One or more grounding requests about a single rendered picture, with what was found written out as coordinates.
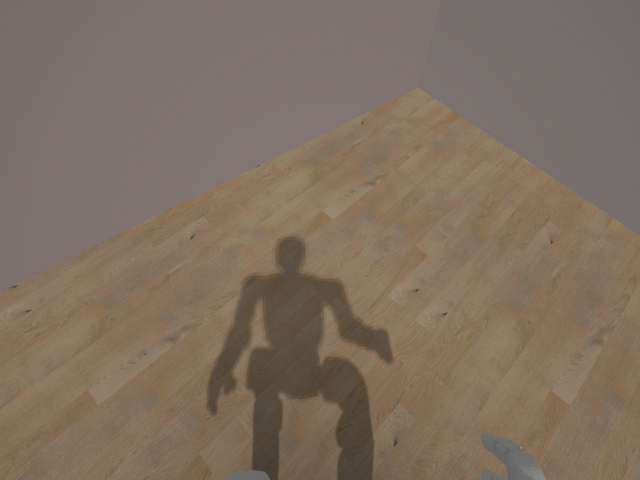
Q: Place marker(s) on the robot right hand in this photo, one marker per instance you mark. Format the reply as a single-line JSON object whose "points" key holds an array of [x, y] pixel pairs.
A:
{"points": [[520, 466]]}

